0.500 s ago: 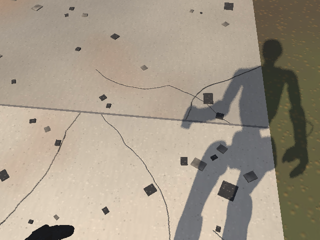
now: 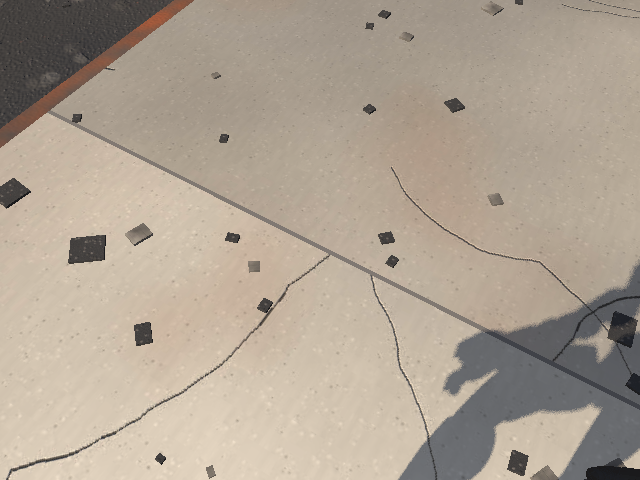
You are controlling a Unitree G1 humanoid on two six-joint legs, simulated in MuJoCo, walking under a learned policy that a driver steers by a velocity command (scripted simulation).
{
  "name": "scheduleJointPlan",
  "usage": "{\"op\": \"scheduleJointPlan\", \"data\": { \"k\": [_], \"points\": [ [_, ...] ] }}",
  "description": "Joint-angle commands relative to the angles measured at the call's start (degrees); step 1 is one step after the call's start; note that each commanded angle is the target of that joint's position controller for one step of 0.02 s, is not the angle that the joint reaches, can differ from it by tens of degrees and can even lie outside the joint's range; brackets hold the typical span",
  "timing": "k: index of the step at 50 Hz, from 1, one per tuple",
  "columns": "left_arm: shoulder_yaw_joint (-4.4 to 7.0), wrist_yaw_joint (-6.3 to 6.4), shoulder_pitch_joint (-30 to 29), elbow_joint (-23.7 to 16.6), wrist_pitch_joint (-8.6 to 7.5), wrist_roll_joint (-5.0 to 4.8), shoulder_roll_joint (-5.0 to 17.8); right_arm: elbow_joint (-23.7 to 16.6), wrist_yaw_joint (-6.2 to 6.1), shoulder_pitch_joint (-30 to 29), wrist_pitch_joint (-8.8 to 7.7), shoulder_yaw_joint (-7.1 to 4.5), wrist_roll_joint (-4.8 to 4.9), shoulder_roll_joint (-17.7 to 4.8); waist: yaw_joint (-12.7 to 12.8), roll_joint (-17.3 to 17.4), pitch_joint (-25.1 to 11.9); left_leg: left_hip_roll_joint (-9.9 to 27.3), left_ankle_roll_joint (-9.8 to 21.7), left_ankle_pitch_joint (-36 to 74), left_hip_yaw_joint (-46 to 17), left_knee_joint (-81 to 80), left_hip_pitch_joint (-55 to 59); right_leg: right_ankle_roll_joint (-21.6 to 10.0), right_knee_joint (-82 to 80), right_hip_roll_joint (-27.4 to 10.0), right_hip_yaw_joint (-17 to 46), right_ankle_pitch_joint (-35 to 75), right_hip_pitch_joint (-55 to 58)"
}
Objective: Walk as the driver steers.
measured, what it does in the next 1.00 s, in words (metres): walks ahead, turning left: right foot, then left foot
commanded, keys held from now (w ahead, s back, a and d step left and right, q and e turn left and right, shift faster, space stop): w+q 0.34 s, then q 0.62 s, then no key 0.04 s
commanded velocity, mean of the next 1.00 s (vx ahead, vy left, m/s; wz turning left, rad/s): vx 0.28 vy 0.00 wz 0.60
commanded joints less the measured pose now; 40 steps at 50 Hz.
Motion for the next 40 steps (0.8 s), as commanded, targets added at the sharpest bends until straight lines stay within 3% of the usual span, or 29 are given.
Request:
{"op": "scheduleJointPlan", "data": {
  "k": [1,2,3,6,11,14,17,19,20,21,22,23,24,25,26,27,29,30,34,40],
  "points": [
    [0.76,0.04,-5.2,-8.0,-3.98,0.00,7.0,-0.8,-0.24,10.7,-1.91,-2.61,-0.31,-9.1,-5.3,2.0,-10.5,16.3,12.0,-6.1,-31.4,-21.3,32.3,-1.9,9.2,-1.3,6.6,5.8,-32.1],
    [1.15,0.33,-4.5,-7.5,-3.76,1.39,7.4,-1.3,-0.48,7.6,-2.02,-2.00,-0.62,-7.3,-3.2,2.6,-8.7,14.2,11.0,0.2,-26.9,-21.8,26.3,-1.4,4.7,-2.7,7.1,8.8,-28.1],
    [1.29,0.15,-3.7,-7.3,-3.17,1.70,7.4,-2.1,-0.76,5.9,-2.01,-1.68,-1.19,-6.8,-1.8,4.0,-8.0,12.9,10.9,3.7,-24.9,-23.0,22.3,-1.0,3.1,-3.3,7.2,10.8,-24.9],
    [0.90,0.07,-4.5,-7.5,-1.75,2.34,5.4,-1.1,-1.77,6.5,-2.43,-1.89,-1.05,-7.5,-1.3,2.9,-6.9,11.1,11.7,12.7,-20.3,-24.5,16.8,1.5,-3.4,-2.1,5.7,15.0,-22.8],
    [-0.42,-0.49,-15.4,-10.4,-1.84,1.94,2.2,1.6,-3.11,10.8,-1.90,-2.18,-0.46,-8.6,-5.2,4.0,-3.7,7.1,8.0,8.8,-16.1,-23.8,13.1,3.0,-24.3,1.9,5.2,31.5,-19.7],
    [-0.38,-1.36,-19.7,-11.9,-2.49,1.11,2.9,3.3,-3.33,13.9,-1.60,-2.32,-0.02,-8.9,-6.8,4.3,-2.9,8.3,7.3,5.3,-19.1,-21.9,14.1,2.2,-30.2,3.5,6.0,34.2,-16.9],
    [0.33,-1.95,-19.3,-12.1,-3.05,0.97,4.7,4.1,-3.67,14.8,-1.00,-2.28,0.12,-8.4,-5.9,5.6,-3.2,10.3,6.3,5.4,-23.8,-16.6,19.4,0.4,-33.4,3.8,7.6,29.3,-15.7],
    [1.19,-1.55,-14.7,-11.2,-3.47,1.69,6.0,3.9,-3.87,13.5,-0.21,-2.41,-0.08,-8.1,-3.3,7.4,-4.4,8.8,4.2,14.7,-25.0,-10.2,20.9,-1.8,-35.7,5.0,6.0,25.4,-9.9],
    [1.88,-1.09,-9.6,-10.3,-3.80,2.48,7.2,3.2,-3.82,12.4,-0.04,-1.90,-0.16,-6.6,-0.5,6.7,-8.2,5.3,1.8,19.8,-22.9,-2.6,19.7,-3.7,-37.9,3.7,5.7,30.2,-1.2],
    [2.60,-0.72,-2.1,-10.1,-3.97,3.67,10.6,1.3,-3.84,12.3,-0.01,-0.84,-1.23,-3.7,2.2,1.0,-17.6,1.5,-1.0,10.7,-19.1,12.9,12.4,-7.4,-33.8,-5.9,13.4,43.0,14.9],
    [3.06,-0.87,1.2,-9.0,-2.91,4.13,13.1,1.3,-3.75,23.5,-0.23,0.20,-0.24,-0.4,-1.9,-17.4,-27.1,-7.0,-5.4,-28.6,-13.0,31.9,-6.6,-18.9,-34.2,-21.6,36.5,50.5,34.6],
    [2.37,-1.17,1.0,-9.6,-2.06,2.13,9.0,2.6,-3.77,24.7,-0.15,-0.88,0.13,-7.1,-1.4,-14.1,-27.6,-2.0,-6.9,-27.3,-14.4,40.4,-11.4,-19.2,-36.7,-23.0,42.7,41.1,32.7],
    [1.27,-0.68,-1.8,-10.8,-1.36,1.93,5.1,1.9,-3.87,17.6,0.55,-1.94,0.35,-10.2,0.5,-8.4,-19.6,-0.1,-8.1,-23.1,-12.7,42.4,-13.5,-16.7,-37.6,-19.7,32.4,40.5,26.0],
    [0.63,-0.39,-4.9,-10.9,-0.60,2.25,3.8,1.0,-4.19,13.3,1.31,-2.23,-0.04,-10.5,0.0,-4.0,-14.5,1.8,-8.9,-19.7,-10.1,40.9,-12.8,-14.9,-38.4,-16.6,24.1,43.8,18.4],
    [0.36,-0.26,-6.8,-10.5,-0.12,2.28,3.2,0.2,-4.37,11.3,1.97,-2.49,-0.55,-10.0,-1.0,-3.5,-10.7,3.3,-9.4,-17.9,-9.1,38.5,-11.6,-14.2,-39.1,-14.0,18.9,47.3,12.0],
    [0.26,-0.14,-8.0,-10.0,0.08,2.63,3.2,0.1,-4.29,12.0,2.75,-2.46,-0.21,-8.4,-2.7,-5.0,-8.8,4.6,-9.4,-16.7,-8.2,35.7,-8.4,-13.3,-40.9,-11.9,14.5,47.2,6.8],
    [0.68,-0.02,-9.2,-8.8,-0.02,2.79,4.1,-0.3,-4.35,12.5,3.66,-1.58,0.03,-4.5,-3.5,-7.8,-7.5,4.7,-9.7,-14.8,-5.3,29.2,-5.3,-14.0,-44.3,-10.5,9.4,48.1,2.3],
    [1.07,0.15,-9.2,-8.3,0.02,2.70,5.0,-1.0,-4.33,11.4,3.82,-1.31,-0.20,-3.7,-3.3,-8.1,-7.9,5.1,-10.0,-13.5,-4.8,26.6,-5.5,-14.9,-45.1,-11.4,8.4,49.8,2.8],
    [1.86,0.95,-11.0,-7.5,1.27,1.69,7.0,-2.4,-3.20,8.1,3.99,-1.10,-0.60,-3.7,-2.8,-6.2,-11.0,6.6,-9.2,-3.3,-3.7,16.1,-1.7,-15.2,-46.9,-12.8,3.3,45.5,4.6],
    [2.70,0.31,-10.0,-5.7,2.77,0.19,9.8,-5.7,-1.18,1.3,4.85,-1.82,-0.66,-5.4,-1.0,-6.5,-7.6,5.7,-6.1,-3.3,-0.1,3.0,2.9,-12.7,-44.9,-14.2,-0.5,34.0,6.3]
  ]
}}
